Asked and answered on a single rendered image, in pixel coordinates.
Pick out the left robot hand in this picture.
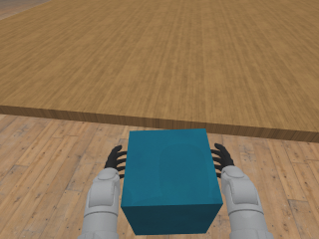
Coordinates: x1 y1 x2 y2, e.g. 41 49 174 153
104 144 128 179

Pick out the right robot hand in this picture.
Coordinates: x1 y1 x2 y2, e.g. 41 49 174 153
210 143 234 178

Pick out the carton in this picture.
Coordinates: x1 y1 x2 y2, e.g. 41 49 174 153
121 128 223 236

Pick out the left robot forearm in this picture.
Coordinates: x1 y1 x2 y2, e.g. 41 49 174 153
77 167 121 239

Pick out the right robot forearm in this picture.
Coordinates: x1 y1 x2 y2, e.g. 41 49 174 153
220 165 274 239

